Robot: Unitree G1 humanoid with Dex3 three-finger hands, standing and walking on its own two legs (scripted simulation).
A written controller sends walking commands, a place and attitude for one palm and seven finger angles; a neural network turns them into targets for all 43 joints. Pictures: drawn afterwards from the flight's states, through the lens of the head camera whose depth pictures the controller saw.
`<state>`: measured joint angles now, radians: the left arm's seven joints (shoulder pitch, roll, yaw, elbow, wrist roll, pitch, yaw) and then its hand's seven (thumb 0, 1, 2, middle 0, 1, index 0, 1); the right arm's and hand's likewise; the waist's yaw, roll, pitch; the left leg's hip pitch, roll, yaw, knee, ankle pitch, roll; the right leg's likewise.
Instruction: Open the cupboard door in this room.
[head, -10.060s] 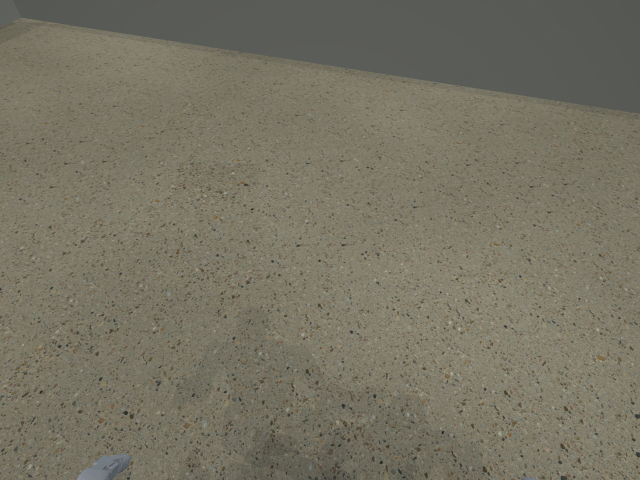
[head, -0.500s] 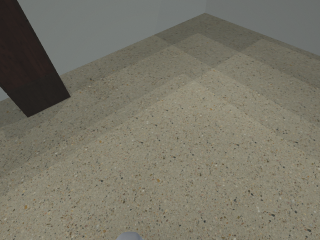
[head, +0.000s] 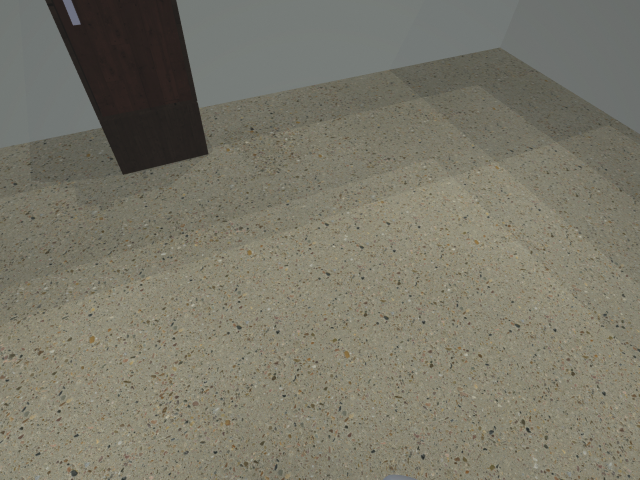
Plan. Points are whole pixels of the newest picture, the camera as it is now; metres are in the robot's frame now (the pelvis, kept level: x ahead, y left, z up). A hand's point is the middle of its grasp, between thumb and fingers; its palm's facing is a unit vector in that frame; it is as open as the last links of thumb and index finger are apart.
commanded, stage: turn or walk to find it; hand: left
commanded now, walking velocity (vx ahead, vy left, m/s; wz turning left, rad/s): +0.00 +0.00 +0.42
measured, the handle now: (67, 0) +1.38 +0.89 -0.03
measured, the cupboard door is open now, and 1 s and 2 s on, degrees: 0 0 0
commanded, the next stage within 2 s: stand and wait in 0.06 s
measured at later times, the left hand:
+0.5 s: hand out of the picture -0.01 +0.14 -0.16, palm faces +0.21 -0.94 -0.26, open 7.3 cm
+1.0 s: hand out of the picture -0.06 +0.21 -0.16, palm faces +0.39 -0.89 -0.22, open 7.4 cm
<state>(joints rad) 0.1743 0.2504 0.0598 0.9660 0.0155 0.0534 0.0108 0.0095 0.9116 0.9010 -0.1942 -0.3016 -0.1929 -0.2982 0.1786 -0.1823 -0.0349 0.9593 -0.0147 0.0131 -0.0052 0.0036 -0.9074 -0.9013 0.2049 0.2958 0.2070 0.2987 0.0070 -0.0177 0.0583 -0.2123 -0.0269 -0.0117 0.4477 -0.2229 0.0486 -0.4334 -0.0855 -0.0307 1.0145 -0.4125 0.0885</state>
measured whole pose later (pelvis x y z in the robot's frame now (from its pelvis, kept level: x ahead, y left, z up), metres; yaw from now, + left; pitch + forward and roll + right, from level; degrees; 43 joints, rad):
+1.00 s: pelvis -0.04 -0.01 +0.00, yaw +22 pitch +0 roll +0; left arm 0.21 0.25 0.06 0.99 0.03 0.03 -0.02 0.01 0.91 0.90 -0.19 -0.30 -0.19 -0.30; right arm 0.28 -0.17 -0.03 0.99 -0.02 -0.02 0.00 0.00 -0.91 -0.90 0.20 0.30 0.21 0.30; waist -0.01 -0.02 0.01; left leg -0.13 -0.02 -0.02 0.38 -0.24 0.03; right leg -0.49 -0.10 -0.04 1.03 -0.33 0.08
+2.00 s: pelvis +0.06 -0.02 +0.00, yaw +31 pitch -1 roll +1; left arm 0.29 0.16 0.03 1.10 0.03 -0.01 -0.03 0.01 0.91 0.90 -0.20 -0.30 -0.19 -0.30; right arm 0.30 -0.19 -0.04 1.10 -0.03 -0.02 -0.01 -0.01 -0.93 -0.90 0.20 0.30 0.21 0.30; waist 0.00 0.02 0.01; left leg -0.09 0.03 0.06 0.42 -0.31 -0.02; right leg -0.32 -0.09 -0.12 0.70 -0.40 0.02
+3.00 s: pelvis +0.37 +0.20 -0.01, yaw +32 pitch -2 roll +2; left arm 0.12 0.17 0.03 1.00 0.03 -0.03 0.00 0.00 0.91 0.90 -0.19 -0.30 -0.19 -0.30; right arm 0.38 -0.13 -0.04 1.13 -0.02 -0.05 -0.01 0.00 -0.92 -0.90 0.20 0.30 0.20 0.30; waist -0.04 -0.01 0.06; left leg -0.06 0.03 0.20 0.49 -0.38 0.00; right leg -0.39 -0.09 -0.11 0.59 -0.12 0.01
